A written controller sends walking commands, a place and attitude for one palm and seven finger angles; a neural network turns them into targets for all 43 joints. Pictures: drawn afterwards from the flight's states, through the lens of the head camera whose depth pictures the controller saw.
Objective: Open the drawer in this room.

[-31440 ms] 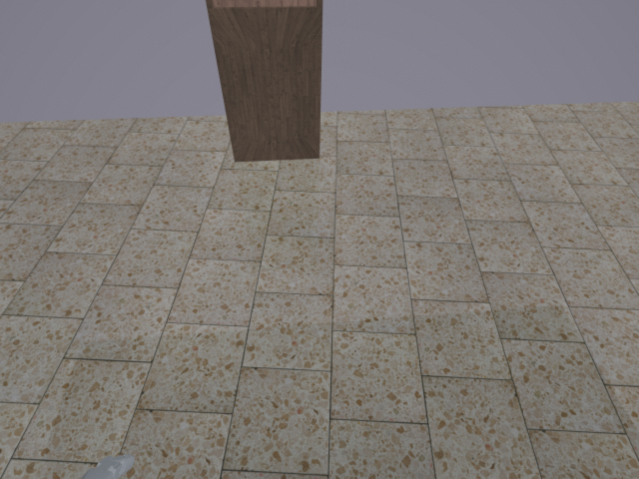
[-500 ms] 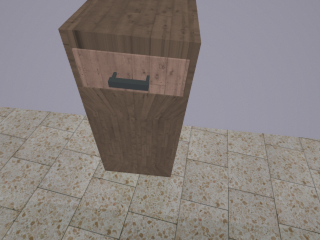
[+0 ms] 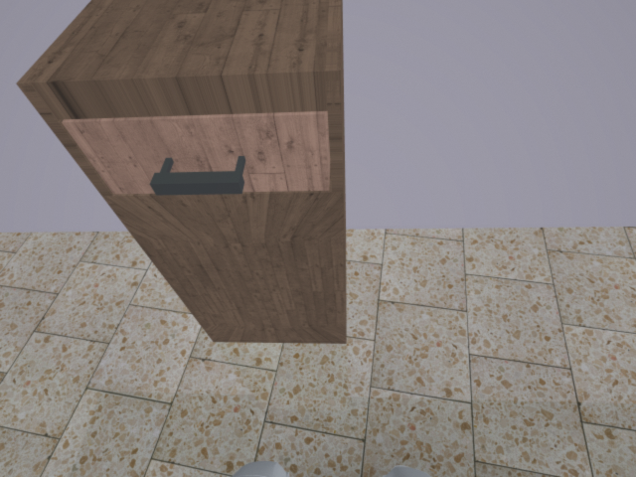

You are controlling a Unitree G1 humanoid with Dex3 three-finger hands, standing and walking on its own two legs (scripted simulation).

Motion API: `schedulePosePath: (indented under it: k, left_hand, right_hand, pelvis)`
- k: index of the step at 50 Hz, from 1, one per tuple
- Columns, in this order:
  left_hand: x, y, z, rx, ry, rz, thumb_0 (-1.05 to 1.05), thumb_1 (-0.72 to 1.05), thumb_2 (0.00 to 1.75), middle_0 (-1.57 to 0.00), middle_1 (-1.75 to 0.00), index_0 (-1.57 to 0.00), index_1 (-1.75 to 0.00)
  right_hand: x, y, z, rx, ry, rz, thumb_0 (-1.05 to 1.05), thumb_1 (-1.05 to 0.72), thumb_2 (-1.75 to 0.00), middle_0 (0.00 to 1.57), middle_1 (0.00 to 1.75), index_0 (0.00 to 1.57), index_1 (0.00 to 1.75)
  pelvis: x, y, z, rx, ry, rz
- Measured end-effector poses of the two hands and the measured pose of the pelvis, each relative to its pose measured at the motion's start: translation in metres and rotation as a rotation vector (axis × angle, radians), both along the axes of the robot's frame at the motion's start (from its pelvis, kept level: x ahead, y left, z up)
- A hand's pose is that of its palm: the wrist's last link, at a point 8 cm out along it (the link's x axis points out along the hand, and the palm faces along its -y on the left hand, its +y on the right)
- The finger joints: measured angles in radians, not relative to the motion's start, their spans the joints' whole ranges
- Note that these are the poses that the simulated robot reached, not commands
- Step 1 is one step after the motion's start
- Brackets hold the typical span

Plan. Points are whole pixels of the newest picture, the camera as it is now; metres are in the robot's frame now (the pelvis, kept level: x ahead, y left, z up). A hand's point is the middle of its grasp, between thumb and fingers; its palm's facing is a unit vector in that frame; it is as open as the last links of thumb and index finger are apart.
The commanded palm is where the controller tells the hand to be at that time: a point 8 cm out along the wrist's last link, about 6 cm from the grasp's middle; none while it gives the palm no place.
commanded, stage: come to a stop and stand still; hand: left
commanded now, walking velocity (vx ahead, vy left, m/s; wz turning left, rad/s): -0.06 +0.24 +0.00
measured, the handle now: (201, 173) +0.53 +0.22 +0.05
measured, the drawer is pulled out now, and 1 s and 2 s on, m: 0.00 0.00 0.00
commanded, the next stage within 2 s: look again from close up in 0.68 s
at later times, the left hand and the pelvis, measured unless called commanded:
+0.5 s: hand out of the picture -0.04 +0.24 -0.16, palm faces +0.07 -0.98 -0.19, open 7.4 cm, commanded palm none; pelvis -0.05 +0.05 +0.02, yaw +1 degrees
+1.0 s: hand out of the picture +0.04 +0.18 -0.16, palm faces -0.01 -0.97 -0.26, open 7.2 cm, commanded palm none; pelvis -0.02 +0.00 +0.00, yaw +0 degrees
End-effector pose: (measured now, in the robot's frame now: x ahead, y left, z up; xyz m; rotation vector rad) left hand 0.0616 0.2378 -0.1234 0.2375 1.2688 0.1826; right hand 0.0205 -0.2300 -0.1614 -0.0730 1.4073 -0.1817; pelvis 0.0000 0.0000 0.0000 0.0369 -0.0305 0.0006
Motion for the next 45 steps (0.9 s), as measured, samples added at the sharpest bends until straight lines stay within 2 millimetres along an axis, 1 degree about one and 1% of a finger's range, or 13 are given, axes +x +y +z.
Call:
schedulePosePath:
  k: [4,8,12,16,19,22,26,30,32,34,39,42,45]
  left_hand:
    - [-0.001,-0.007,0.01,0.004,-0.03,0.011,0.01,0.91,0.9,-0.2,-0.3,-0.2,-0.3]
    - [-0.01,-0.006,0.016,0.003,-0.057,0.026,0.01,0.91,0.9,-0.2,-0.3,-0.2,-0.3]
    - [-0.028,0.004,0.015,-0.005,-0.066,0.042,0.01,0.91,0.9,-0.2,-0.3,-0.2,-0.3]
    - [-0.054,0.023,0.006,-0.021,-0.044,0.058,0.01,0.91,0.9,-0.2,-0.3,-0.2,-0.3]
    - [-0.074,0.04,-0.009,-0.043,-0.009,0.069,0.01,0.91,0.9,-0.2,-0.3,-0.2,-0.3]
    - [-0.093,0.05,-0.014,-0.065,0.043,0.075,0.01,0.91,0.9,-0.2,-0.3,-0.2,-0.3]
    - [-0.112,0.053,-0.01,-0.097,0.089,0.086,0.01,0.91,0.9,-0.2,-0.3,-0.2,-0.3]
    - [-0.124,0.049,-0.01,-0.111,0.149,0.075,0.01,0.91,0.9,-0.2,-0.3,-0.19,-0.3]
    - [-0.124,0.043,-0.011,-0.113,0.182,0.06,0.01,0.91,0.9,-0.2,-0.3,-0.19,-0.3]
    - [-0.117,0.036,-0.011,-0.113,0.2,0.043,0.01,0.91,0.9,-0.2,-0.3,-0.19,-0.3]
    - [-0.083,0.017,-0.012,-0.079,0.162,0.005,0.02,0.93,0.9,-0.2,-0.3,-0.2,-0.3]
    - [-0.065,0.007,-0.008,-0.035,0.113,-0.022,0.02,0.94,0.9,-0.2,-0.3,-0.2,-0.3]
    - [-0.05,-0.001,-0.005,-0.018,0.069,-0.036,0.02,0.94,0.9,-0.2,-0.3,-0.2,-0.3]
  right_hand:
    - [0.007,-0.013,0.004,-0.006,-0.02,0.029,0.0,-0.91,-0.9,0.2,0.3,0.19,0.3]
    - [0.009,-0.02,0.012,-0.017,-0.048,0.065,0.0,-0.91,-0.9,0.19,0.3,0.19,0.3]
    - [0.007,-0.018,0.022,-0.035,-0.077,0.092,0.0,-0.91,-0.9,0.19,0.3,0.19,0.3]
    - [0.0,-0.006,0.031,-0.062,-0.113,0.108,0.0,-0.91,-0.9,0.19,0.3,0.19,0.3]
    - [-0.018,0.009,0.033,-0.09,-0.135,0.104,0.0,-0.91,-0.9,0.19,0.3,0.19,0.3]
    - [-0.046,0.029,0.041,-0.091,-0.101,0.079,0.0,-0.91,-0.9,0.19,0.3,0.19,0.3]
    - [-0.078,0.053,0.045,-0.066,-0.017,0.067,0.0,-0.91,-0.9,0.19,0.3,0.19,0.3]
    - [-0.099,0.068,0.043,-0.037,0.041,0.033,0.01,-0.91,-0.9,0.2,0.3,0.2,0.3]
    - [-0.108,0.073,0.041,-0.024,0.065,0.011,0.01,-0.91,-0.9,0.2,0.3,0.2,0.3]
    - [-0.117,0.074,0.039,-0.011,0.092,-0.01,0.01,-0.91,-0.9,0.2,0.3,0.2,0.3]
    - [-0.132,0.064,0.025,0.027,0.167,-0.052,0.0,-0.91,-0.9,0.2,0.3,0.2,0.3]
    - [-0.127,0.05,0.014,0.046,0.172,-0.051,0.01,-0.91,-0.9,0.2,0.3,0.2,0.3]
    - [-0.109,0.038,0.007,0.047,0.124,-0.037,0.01,-0.91,-0.9,0.2,0.3,0.2,0.3]
  pelvis:
    - [-0.01,-0.003,0.006,0.013,0.009,0.003]
    - [-0.02,-0.002,0.01,0.018,0.019,0.012]
    - [-0.03,0.004,0.012,0.017,0.022,0.014]
    - [-0.042,0.016,0.01,0.0,0.025,0.01]
    - [-0.05,0.032,0.004,-0.037,0.027,0.007]
    - [-0.053,0.04,0.009,-0.042,0.019,0.007]
    - [-0.05,0.048,0.018,-0.06,0.033,0.018]
    - [-0.046,0.048,0.019,-0.045,0.048,0.002]
    - [-0.044,0.046,0.018,-0.037,0.053,-0.004]
    - [-0.043,0.043,0.017,-0.031,0.056,-0.007]
    - [-0.036,0.025,0.008,-0.008,0.057,-0.011]
    - [-0.034,0.017,0.004,-0.039,0.062,-0.02]
    - [-0.028,0.011,0.002,-0.048,0.065,-0.008]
